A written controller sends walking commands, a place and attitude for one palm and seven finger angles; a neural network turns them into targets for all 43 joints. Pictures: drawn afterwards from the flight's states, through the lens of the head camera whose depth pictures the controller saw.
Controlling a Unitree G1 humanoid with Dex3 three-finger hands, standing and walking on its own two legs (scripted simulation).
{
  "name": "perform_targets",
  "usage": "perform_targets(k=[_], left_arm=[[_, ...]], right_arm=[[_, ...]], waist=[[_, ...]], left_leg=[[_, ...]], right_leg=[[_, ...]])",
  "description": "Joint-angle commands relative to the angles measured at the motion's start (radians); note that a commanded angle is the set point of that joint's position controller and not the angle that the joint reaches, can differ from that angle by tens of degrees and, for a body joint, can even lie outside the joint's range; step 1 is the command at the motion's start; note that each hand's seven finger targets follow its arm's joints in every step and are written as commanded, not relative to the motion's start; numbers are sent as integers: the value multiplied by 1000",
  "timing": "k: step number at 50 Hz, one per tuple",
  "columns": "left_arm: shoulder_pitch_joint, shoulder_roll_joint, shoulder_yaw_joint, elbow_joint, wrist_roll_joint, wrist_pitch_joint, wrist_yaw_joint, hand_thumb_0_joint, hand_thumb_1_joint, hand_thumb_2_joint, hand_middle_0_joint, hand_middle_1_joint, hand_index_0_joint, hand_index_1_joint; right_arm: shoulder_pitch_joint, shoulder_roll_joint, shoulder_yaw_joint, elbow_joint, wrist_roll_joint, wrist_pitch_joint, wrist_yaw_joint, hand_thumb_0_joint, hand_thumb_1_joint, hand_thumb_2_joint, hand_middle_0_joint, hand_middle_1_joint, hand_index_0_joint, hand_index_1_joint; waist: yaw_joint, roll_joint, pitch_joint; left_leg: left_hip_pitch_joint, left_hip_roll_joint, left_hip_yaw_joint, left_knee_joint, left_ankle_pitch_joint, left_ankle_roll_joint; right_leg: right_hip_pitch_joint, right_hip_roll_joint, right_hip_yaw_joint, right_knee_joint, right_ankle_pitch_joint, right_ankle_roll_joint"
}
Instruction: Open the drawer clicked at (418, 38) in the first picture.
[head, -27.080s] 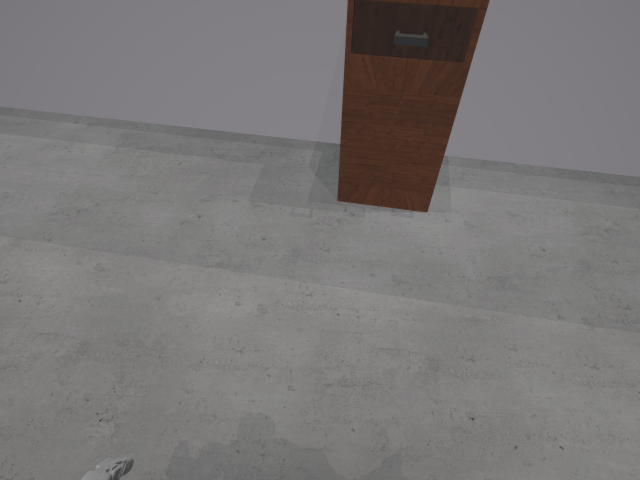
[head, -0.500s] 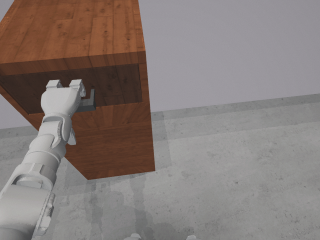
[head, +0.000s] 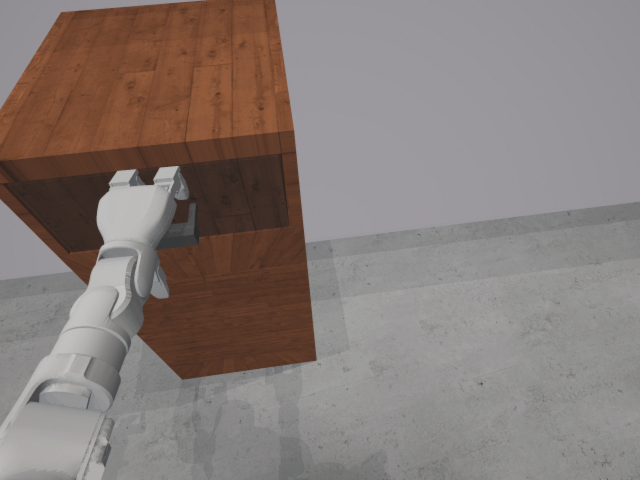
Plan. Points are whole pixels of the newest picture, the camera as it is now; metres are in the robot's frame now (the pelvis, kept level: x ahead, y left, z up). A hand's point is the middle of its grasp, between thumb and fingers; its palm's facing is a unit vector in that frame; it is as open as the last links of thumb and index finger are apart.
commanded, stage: lift the fingers back up to retry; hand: left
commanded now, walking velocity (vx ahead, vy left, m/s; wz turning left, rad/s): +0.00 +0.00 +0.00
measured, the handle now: (163, 225) +0.47 +0.25 +0.02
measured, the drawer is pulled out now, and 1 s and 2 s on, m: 0.00 0.00 0.00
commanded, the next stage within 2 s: re-aim the fingers above the handle in 0.36 s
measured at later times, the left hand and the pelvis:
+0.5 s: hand (147, 239) +0.40 +0.24 +0.07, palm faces -0.03 -0.03 -1.00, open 13.8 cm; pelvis +0.01 -0.02 +0.01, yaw +1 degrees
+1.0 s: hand (148, 233) +0.41 +0.23 +0.08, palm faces +0.00 -0.02 -1.00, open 13.8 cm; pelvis +0.00 -0.02 +0.01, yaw +0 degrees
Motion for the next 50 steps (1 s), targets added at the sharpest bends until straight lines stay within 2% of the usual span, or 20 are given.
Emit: perform_targets(k=[1,4,7,9,11,12,13,14,16,19,21,24,25,28,31,34,39,44,46,50], left_arm=[[-367,272,112,-196,-23,90,32,0,-500,300,-300,-1200,-300,-1200],[-346,264,82,-220,-31,149,-21,0,-500,300,-300,-1200,-300,-1200],[-368,234,32,-262,-45,169,-90,0,-500,300,-300,-1200,-300,-1200],[-374,253,37,-304,-53,156,-135,0,-500,300,-300,-1200,-300,-1200],[-333,220,14,-314,-60,132,-171,0,-500,300,-300,-1200,-300,-1200],[-309,188,-9,-291,-64,121,-188,0,-500,300,-300,-1200,-300,-1200],[-284,233,37,-253,-62,109,-197,0,-500,300,-300,-1200,-300,-1200],[-308,232,29,-275,-60,89,-205,0,-500,300,-300,-1200,-300,-1200],[-302,268,70,-292,-56,56,-204,0,-500,300,-300,-1200,-300,-1200],[-327,278,90,-345,-45,6,-174,0,-500,300,-300,-1200,-300,-1200],[-353,317,132,-373,-44,-17,-143,0,-500,300,-300,-1200,-300,-1200],[-354,326,154,-361,-34,-21,-97,0,-500,300,-300,-1200,-300,-1200],[-382,270,99,-377,-38,-17,-86,0,-500,300,-300,-1200,-300,-1200],[-362,290,116,-363,-34,12,-65,0,-500,300,-300,-1200,-300,-1200],[-334,273,94,-309,-51,58,-82,0,-500,300,-300,-1200,-300,-1200],[-351,250,51,-258,-60,86,-121,0,-500,300,-300,-1200,-300,-1200],[-330,267,67,-314,-67,42,-165,0,-500,300,-300,-1200,-300,-1200],[-307,317,140,-275,-50,-5,-131,0,-500,300,-300,-1200,-300,-1200],[-307,370,189,-285,-36,-7,-103,0,-500,300,-300,-1200,-300,-1200],[-360,338,154,-257,-19,12,-64,0,-500,300,-300,-1200,-300,-1200]], right_arm=[[-14,-141,-42,-100,4,-23,-5,0,-900,-900,200,300,200,300],[-48,-144,-31,-118,11,-11,-10,0,-900,-900,200,300,200,300],[-72,-148,-25,-132,16,-4,-18,0,-900,-900,200,300,200,300],[-81,-149,-24,-141,17,-1,-27,0,-900,-900,200,300,200,300],[-81,-146,-24,-148,15,1,-32,0,-900,-900,200,300,200,300],[-82,-141,-18,-146,14,0,-32,0,-900,-900,200,300,200,300],[-77,-147,-18,-138,14,4,-35,0,-900,-900,200,300,200,300],[-84,-148,-15,-143,13,5,-37,0,-900,-900,200,300,200,300],[-85,-145,-18,-147,9,7,-38,0,-900,-900,200,300,200,300],[-91,-130,-21,-149,6,0,-35,0,-900,-900,200,300,200,300],[-83,-130,-28,-140,2,-4,-36,0,-900,-900,200,300,200,300],[-84,-122,-33,-128,3,-13,-37,0,-900,-900,200,300,200,300],[-82,-120,-33,-126,3,-18,-33,0,-900,-900,200,300,200,300],[-74,-127,-42,-112,4,-22,-31,0,-900,-900,200,300,200,300],[-72,-136,-38,-106,7,-16,-30,0,-900,-900,200,300,200,300],[-82,-143,-27,-110,14,-8,-37,0,-900,-900,200,300,200,300],[-85,-139,-28,-131,10,-4,-42,0,-900,-900,200,300,200,300],[-76,-133,-27,-126,9,-7,-40,0,-900,-900,200,300,200,300],[-80,-134,-29,-125,7,-5,-40,0,-900,-900,200,300,200,300],[-70,-130,-33,-116,11,-18,-36,0,-900,-900,200,300,200,300]], waist=[[17,-20,-331],[25,-31,-322],[12,-49,-288],[13,-56,-291],[11,-66,-288],[9,-75,-242],[14,-111,-208],[15,-97,-209],[32,-86,-230],[42,-17,-256],[41,-20,-288],[37,-19,-303],[24,-4,-309],[26,5,-351],[15,-49,-336],[3,-96,-269],[26,-72,-300],[42,-68,-239],[56,-47,-268],[39,-24,-262]], left_leg=[[254,-1,39,-96,444,16],[266,-6,50,-120,442,20],[294,-4,48,-140,439,26],[324,-8,46,-144,443,31],[335,-10,45,-146,447,31],[325,-11,46,-146,435,32],[305,-11,48,-150,408,30],[296,-16,50,-150,397,29],[293,-18,54,-150,409,27],[300,-24,55,-130,445,25],[298,-24,54,-122,454,23],[285,-28,58,-110,441,23],[296,-29,58,-108,451,22],[318,-27,60,-101,473,21],[295,-28,62,-108,454,22],[264,-29,65,-127,384,28],[283,-31,63,-129,418,33],[235,-27,58,-143,369,27],[232,-27,61,-144,365,23],[241,-22,64,-145,351,21]], right_leg=[[209,18,-70,-87,363,-40],[253,10,-65,-104,393,-35],[265,4,-66,-126,392,-32],[279,3,-61,-139,401,-31],[289,1,-57,-147,402,-31],[267,0,-61,-148,405,-30],[263,1,-62,-153,396,-29],[263,-3,-57,-152,395,-28],[293,-7,-49,-149,408,-33],[282,-6,-45,-128,444,-35],[302,-7,-41,-122,457,-35],[293,-5,-37,-115,469,-30],[279,-5,-43,-112,473,-30],[284,-1,-41,-108,483,-32],[312,-5,-43,-121,498,-26],[297,-11,-45,-139,461,-17],[330,-12,-39,-133,500,-22],[298,-9,-40,-132,415,-27],[315,-8,-34,-131,395,-30],[269,-2,-42,-131,359,-31]])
